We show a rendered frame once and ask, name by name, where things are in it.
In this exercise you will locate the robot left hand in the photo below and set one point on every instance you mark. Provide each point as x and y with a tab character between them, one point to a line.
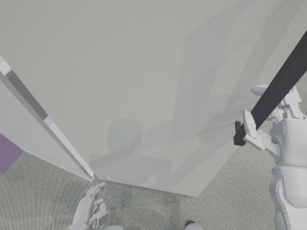
86	211

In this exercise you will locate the handle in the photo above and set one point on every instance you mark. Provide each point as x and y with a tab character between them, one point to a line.
289	74

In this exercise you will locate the fridge door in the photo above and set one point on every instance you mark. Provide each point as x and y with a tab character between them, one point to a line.
148	91

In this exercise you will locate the robot right forearm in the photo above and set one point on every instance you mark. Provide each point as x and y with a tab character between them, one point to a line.
288	191

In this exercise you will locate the robot right foot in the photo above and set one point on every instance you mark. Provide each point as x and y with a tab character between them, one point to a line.
189	222

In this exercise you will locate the robot right hand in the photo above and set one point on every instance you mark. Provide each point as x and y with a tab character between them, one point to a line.
289	129

